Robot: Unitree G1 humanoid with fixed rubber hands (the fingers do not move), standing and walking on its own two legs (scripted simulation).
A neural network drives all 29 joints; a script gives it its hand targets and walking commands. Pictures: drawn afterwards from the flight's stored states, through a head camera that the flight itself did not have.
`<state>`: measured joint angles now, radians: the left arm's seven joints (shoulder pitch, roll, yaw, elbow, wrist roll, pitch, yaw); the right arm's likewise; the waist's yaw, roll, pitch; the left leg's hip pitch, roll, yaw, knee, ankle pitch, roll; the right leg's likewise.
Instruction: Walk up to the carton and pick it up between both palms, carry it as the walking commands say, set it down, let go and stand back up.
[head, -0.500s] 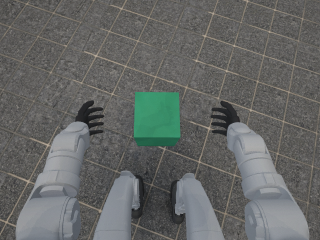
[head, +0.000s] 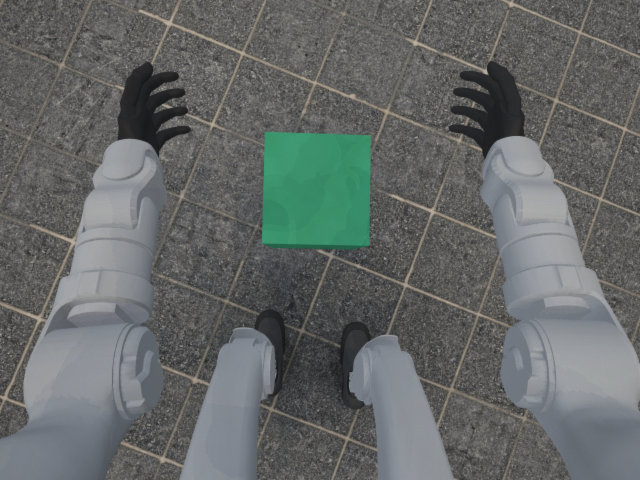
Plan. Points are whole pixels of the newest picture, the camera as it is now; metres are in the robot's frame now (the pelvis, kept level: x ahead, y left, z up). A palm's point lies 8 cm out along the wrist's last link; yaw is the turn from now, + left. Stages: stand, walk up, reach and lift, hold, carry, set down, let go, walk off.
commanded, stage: reach and lift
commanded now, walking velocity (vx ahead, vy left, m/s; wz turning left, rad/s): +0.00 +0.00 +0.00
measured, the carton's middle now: (315, 199) +0.49 +0.01 -0.52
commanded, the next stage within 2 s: none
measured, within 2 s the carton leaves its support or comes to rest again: neither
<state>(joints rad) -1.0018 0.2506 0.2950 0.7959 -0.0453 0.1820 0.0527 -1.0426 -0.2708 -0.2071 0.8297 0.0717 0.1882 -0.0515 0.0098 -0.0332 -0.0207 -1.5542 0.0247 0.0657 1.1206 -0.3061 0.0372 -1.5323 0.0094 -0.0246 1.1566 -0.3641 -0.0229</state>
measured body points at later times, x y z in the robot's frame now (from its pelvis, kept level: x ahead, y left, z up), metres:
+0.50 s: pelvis -0.04 +0.00 -0.06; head +0.34 +0.01 +0.17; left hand +0.50 +0.20 -0.23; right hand +0.53 -0.19 -0.22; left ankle +0.09 +0.10 -0.61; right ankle +0.06 -0.11 -0.61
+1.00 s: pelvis -0.07 +0.00 -0.22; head +0.30 +0.01 +0.02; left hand +0.51 +0.20 -0.37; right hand +0.52 -0.17 -0.36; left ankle +0.08 +0.11 -0.61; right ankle +0.06 -0.11 -0.61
